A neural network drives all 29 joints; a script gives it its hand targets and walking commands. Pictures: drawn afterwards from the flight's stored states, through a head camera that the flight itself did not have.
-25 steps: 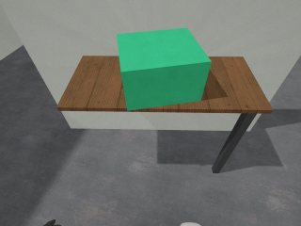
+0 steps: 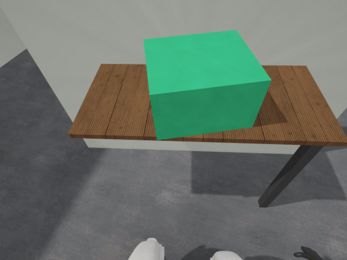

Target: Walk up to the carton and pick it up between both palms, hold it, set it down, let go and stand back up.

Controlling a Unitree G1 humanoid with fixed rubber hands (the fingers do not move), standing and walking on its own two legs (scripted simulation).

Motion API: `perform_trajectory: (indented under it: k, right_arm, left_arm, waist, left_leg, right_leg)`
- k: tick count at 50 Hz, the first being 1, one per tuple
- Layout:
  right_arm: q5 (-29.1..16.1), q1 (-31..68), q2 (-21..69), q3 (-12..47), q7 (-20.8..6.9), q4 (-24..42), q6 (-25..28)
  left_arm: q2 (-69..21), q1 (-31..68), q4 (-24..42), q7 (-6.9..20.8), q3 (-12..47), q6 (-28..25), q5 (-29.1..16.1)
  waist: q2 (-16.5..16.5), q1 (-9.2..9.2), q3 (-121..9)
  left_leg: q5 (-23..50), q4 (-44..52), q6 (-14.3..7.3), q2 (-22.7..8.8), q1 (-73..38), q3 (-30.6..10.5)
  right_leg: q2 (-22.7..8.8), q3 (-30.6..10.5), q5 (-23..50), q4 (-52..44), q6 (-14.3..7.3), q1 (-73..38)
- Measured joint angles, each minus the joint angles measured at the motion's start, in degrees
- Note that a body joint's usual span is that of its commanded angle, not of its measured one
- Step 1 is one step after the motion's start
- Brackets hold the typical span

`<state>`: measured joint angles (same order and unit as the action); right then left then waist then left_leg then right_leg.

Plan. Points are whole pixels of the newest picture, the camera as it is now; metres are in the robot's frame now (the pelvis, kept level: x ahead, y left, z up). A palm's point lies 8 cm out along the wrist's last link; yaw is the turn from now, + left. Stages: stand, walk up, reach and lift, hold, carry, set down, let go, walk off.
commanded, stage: walk up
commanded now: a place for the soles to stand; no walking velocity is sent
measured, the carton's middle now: (197, 83) +0.61 -0.05 +0.04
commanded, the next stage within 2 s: none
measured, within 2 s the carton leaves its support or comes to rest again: neither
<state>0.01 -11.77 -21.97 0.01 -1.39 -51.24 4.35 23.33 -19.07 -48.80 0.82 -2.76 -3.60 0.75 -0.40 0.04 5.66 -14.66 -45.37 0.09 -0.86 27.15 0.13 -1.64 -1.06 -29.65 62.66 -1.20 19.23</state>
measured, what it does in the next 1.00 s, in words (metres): walks ahead: right foot, then left foot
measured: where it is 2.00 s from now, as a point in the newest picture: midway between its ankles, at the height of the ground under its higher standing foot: (194, 251)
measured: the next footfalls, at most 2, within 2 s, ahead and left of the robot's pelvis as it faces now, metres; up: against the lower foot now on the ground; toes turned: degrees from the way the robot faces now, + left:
right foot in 0.18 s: +0.07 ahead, -0.15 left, +0.00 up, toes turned -1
left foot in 0.42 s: +0.19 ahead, +0.12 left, +0.00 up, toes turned +1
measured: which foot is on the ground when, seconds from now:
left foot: down 0.00-0.18, up 0.20-0.40, down 0.42-0.80, up 0.82-1.00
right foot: up 0.00-0.16, down 0.18-0.44, up 0.46-0.76, down 0.78-1.00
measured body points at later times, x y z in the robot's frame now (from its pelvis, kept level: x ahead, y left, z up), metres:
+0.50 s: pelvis +0.07 +0.01 +0.00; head +0.09 +0.01 +0.44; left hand +0.09 +0.34 -0.11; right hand +0.16 -0.30 -0.12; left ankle +0.15 +0.11 -0.70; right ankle +0.03 -0.14 -0.67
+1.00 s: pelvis +0.13 -0.04 +0.00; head +0.16 -0.06 +0.45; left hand +0.16 +0.30 -0.09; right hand +0.21 -0.35 -0.13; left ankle +0.18 +0.09 -0.67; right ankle +0.14 -0.16 -0.70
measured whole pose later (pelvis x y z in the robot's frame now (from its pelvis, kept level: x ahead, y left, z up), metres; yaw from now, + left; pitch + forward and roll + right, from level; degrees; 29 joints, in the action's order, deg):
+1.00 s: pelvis +0.13 -0.04 +0.00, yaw +0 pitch -4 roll +0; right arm 0.0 -10.6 -24.1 0.0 -1.1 -51.7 1.2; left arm 24.6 -20.9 -49.0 0.3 -3.5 -5.1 0.7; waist 2.6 0.0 8.4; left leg -29.1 -60.3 -1.4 -1.1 29.1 -0.7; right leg -0.4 0.2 -24.3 48.3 -0.5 20.3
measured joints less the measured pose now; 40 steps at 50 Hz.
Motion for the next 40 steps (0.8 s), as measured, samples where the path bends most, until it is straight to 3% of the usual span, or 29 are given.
perform_trajectory:
  k: [3,8,10,15,18,21,22,23,28,33,38,40]
  right_arm:
    - [0.0,0.0,0.0,0.0,0.0,0.0,-0.1]
    - [0.0,0.0,-0.3,0.0,-0.1,0.0,-0.1]
    - [0.0,0.1,-0.9,0.0,-0.1,-0.1,-1.0]
    - [0.0,0.6,-1.1,0.0,-0.1,-0.1,-2.7]
    - [0.0,1.0,-1.1,0.0,-0.1,-0.1,-2.2]
    - [0.0,1.0,-1.1,0.0,-0.1,-0.1,-1.6]
    - [0.0,0.8,-1.1,0.0,-0.1,-0.1,-1.3]
    - [0.0,0.7,-1.1,0.0,0.0,-0.1,-0.9]
    - [0.0,-0.7,-1.2,0.0,0.0,-0.2,-0.6]
    - [0.0,-0.7,-1.1,0.0,0.0,-0.2,-0.4]
    - [0.0,-0.7,-1.3,0.0,-0.1,-0.2,-0.4]
    - [0.0,-0.6,-1.8,0.0,-0.2,-0.2,-1.0]
  left_arm:
    - [0.0,0.2,0.0,0.0,-0.1,0.8,0.0]
    - [0.2,0.1,0.1,0.4,-0.9,1.0,0.0]
    - [0.0,-0.7,0.0,0.4,-0.9,0.2,0.0]
    - [0.0,-4.8,-0.2,0.3,-0.8,-0.5,0.0]
    - [-0.1,-5.5,-0.1,0.2,-1.1,-0.8,0.0]
    - [0.1,-5.4,-0.1,0.2,-1.1,-1.0,0.0]
    - [0.3,-4.8,-0.2,0.2,-1.2,-0.7,0.0]
    - [0.4,-4.1,-0.2,0.2,-1.2,-0.4,0.0]
    - [0.5,-1.3,-0.2,0.2,-0.6,0.9,0.0]
    - [1.3,0.0,-0.1,0.2,-1.0,1.0,0.0]
    - [1.5,0.2,-0.1,0.2,-1.1,0.9,0.0]
    - [1.4,-0.1,-0.2,0.2,-1.2,-0.1,0.0]
  waist:
    - [-1.0,-0.05,0.0]
    - [-2.0,-0.12,0.0]
    - [-0.8,-0.09,0.7]
    - [1.0,-0.10,0.7]
    - [2.2,-0.05,0.6]
    - [2.8,-0.03,0.6]
    - [2.4,-0.05,1.1]
    - [1.8,-0.02,2.0]
    - [0.8,-0.05,2.3]
    - [-1.1,-0.08,2.3]
    - [-2.1,-0.12,2.3]
    - [-1.2,-0.10,2.8]
  left_leg:
    - [-2.1,-0.5,0.0,-0.5,-2.9,0.0]
    - [-3.0,-1.0,0.1,-1.3,-2.6,0.1]
    - [-7.0,-5.4,-0.3,-2.3,-0.8,-0.2]
    - [-10.7,-20.4,-0.4,-0.6,4.1,-0.2]
    - [-10.9,-15.8,-0.4,-0.8,4.8,-0.3]
    - [-8.0,-3.0,-0.4,-0.9,1.8,-0.3]
    - [-2.1,-1.3,-0.7,-0.4,0.9,-0.1]
    - [-0.7,-2.1,-1.0,0.3,0.1,0.3]
    - [-5.3,-3.3,-1.9,1.0,-4.9,0.4]
    - [-5.9,-1.9,-1.1,0.1,-7.8,0.4]
    - [-7.2,-2.3,-0.8,-1.0,-7.4,0.5]
    - [-9.3,-4.9,-1.1,-2.2,-6.2,0.1]
  right_leg:
    - [0.0,-0.1,-1.1,3.6,0.0,1.1]
    - [-0.1,-0.1,-2.6,-9.0,0.0,0.8]
    - [0.7,0.6,2.8,-13.1,0.3,0.3]
    - [0.8,1.2,2.5,-13.5,0.6,-1.3]
    - [0.8,1.2,3.2,-15.5,0.6,-1.6]
    - [0.7,1.2,2.4,-15.4,0.6,-1.6]
    - [0.2,1.0,1.7,-14.0,0.6,-1.6]
    - [-0.3,0.3,1.4,-10.8,0.5,-1.5]
    - [0.0,-0.5,1.3,4.9,0.5,1.0]
    - [0.0,-0.5,4.7,1.9,0.5,1.4]
    - [-0.1,-0.5,0.8,-9.1,0.5,1.4]
    - [0.6,0.1,6.1,-13.4,0.7,1.1]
